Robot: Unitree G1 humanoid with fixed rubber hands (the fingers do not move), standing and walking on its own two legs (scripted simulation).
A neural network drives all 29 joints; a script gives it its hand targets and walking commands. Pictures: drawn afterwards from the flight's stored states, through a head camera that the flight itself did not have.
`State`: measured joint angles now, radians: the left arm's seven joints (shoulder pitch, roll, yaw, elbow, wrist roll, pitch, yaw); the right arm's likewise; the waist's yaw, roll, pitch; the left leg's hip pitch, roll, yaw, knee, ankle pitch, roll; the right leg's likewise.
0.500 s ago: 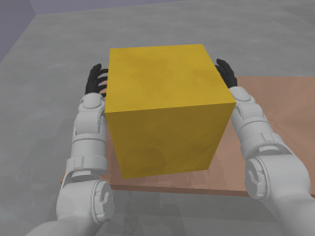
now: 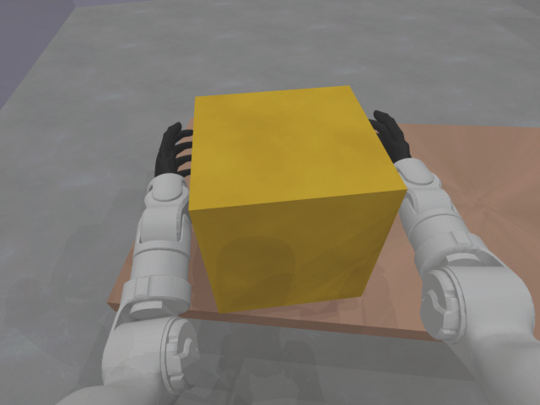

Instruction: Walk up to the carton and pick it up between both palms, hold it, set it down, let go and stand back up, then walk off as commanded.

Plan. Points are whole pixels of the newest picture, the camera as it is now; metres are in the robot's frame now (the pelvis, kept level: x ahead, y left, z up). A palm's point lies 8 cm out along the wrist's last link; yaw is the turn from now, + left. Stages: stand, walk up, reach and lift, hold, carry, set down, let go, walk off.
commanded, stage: set down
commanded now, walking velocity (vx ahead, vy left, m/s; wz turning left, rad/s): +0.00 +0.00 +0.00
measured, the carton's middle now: (282, 202) +0.40 +0.06 +0.07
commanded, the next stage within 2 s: none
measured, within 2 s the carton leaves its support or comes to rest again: rests again in 1.14 s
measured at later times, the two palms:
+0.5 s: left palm (177, 187) +0.38 +0.22 +0.11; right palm (386, 167) +0.46 -0.11 +0.11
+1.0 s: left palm (181, 196) +0.38 +0.22 +0.09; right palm (383, 172) +0.47 -0.11 +0.09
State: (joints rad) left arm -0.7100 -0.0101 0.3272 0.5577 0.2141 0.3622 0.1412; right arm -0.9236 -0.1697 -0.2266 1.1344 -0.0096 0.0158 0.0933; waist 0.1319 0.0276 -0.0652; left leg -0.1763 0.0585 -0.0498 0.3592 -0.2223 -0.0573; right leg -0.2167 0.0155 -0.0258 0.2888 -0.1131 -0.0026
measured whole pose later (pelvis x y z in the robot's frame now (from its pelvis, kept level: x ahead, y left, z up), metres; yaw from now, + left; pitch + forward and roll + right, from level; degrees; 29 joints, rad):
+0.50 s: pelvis +0.01 +0.00 +0.00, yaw +0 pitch +6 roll -1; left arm -0.67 -0.04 0.35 0.58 0.23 0.26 0.15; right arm -0.93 -0.17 -0.26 1.20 -0.08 -0.08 0.11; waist 0.15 0.03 -0.07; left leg -0.23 0.06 -0.05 0.35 -0.22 -0.06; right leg -0.27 0.02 -0.03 0.28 -0.11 -0.01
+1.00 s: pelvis +0.01 -0.01 +0.00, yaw +0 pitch +8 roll -1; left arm -0.65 -0.05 0.37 0.63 0.24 0.14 0.15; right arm -0.92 -0.17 -0.27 1.23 -0.11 -0.16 0.11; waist 0.15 0.03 -0.08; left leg -0.28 0.07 -0.04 0.35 -0.21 -0.06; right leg -0.31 0.02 -0.04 0.27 -0.11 -0.01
